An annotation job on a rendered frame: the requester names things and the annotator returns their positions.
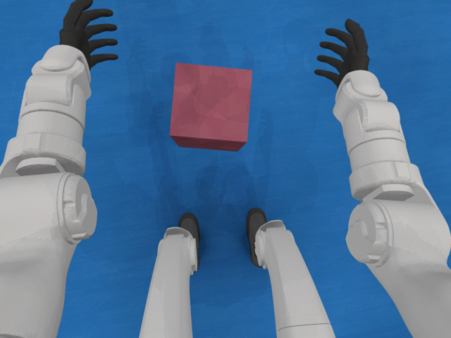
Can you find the left robot hand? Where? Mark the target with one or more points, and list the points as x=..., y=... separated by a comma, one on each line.
x=76, y=33

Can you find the carton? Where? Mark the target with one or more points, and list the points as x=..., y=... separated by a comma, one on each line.
x=210, y=108

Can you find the right robot hand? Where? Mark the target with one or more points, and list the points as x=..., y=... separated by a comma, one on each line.
x=354, y=56

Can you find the robot left upper arm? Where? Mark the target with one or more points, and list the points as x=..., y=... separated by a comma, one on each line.
x=42, y=220

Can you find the right robot thigh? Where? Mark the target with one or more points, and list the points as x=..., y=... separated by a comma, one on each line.
x=299, y=312

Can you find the robot right forearm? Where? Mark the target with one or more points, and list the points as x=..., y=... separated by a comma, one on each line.
x=379, y=160

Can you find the robot left forearm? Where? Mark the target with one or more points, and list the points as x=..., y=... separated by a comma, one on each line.
x=51, y=123

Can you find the robot right upper arm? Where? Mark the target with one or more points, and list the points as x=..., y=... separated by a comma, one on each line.
x=405, y=245

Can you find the left robot shin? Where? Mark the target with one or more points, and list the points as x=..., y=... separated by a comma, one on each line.
x=174, y=230

